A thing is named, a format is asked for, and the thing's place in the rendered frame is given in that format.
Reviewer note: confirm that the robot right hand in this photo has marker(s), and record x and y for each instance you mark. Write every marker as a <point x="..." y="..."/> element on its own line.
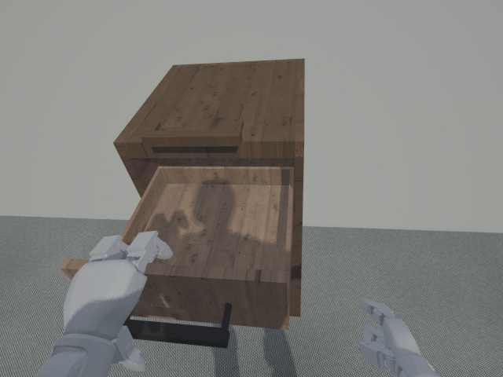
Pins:
<point x="383" y="349"/>

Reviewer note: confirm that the robot left forearm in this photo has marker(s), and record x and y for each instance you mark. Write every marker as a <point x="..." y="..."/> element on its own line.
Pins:
<point x="79" y="355"/>

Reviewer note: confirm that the robot left hand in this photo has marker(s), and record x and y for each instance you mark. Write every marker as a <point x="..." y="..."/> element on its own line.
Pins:
<point x="106" y="289"/>

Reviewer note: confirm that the drawer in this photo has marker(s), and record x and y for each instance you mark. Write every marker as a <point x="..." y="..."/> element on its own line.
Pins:
<point x="230" y="231"/>

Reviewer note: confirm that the handle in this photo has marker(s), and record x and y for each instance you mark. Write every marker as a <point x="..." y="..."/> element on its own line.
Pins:
<point x="191" y="138"/>
<point x="182" y="333"/>

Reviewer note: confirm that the cabinet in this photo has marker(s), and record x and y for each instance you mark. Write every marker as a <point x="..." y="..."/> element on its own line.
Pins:
<point x="264" y="99"/>

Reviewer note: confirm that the robot right forearm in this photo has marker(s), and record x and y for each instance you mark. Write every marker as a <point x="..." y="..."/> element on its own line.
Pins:
<point x="414" y="366"/>

